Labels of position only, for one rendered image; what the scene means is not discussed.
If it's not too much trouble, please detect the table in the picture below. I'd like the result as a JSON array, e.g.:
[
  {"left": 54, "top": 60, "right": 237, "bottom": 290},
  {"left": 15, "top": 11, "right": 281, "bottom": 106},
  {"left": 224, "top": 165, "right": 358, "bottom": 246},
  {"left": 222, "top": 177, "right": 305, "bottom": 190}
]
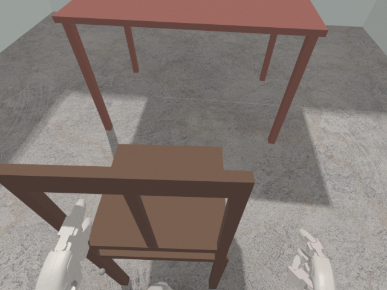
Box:
[{"left": 52, "top": 0, "right": 328, "bottom": 144}]

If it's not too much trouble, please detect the left robot hand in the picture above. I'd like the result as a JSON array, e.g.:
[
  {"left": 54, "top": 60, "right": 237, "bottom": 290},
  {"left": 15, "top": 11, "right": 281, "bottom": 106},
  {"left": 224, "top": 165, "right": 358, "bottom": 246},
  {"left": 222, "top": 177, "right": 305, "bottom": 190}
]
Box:
[{"left": 35, "top": 199, "right": 92, "bottom": 290}]

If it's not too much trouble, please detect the right robot hand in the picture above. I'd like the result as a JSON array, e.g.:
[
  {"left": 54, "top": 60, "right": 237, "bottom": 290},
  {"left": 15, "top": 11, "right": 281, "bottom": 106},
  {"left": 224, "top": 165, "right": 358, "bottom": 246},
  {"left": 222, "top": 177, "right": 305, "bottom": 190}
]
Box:
[{"left": 287, "top": 229, "right": 336, "bottom": 290}]

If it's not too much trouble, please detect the chair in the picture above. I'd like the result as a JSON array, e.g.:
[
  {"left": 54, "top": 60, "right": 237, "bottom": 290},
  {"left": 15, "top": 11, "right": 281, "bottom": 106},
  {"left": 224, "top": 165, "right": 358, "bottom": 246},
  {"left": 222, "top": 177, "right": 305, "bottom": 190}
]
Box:
[{"left": 0, "top": 144, "right": 255, "bottom": 289}]

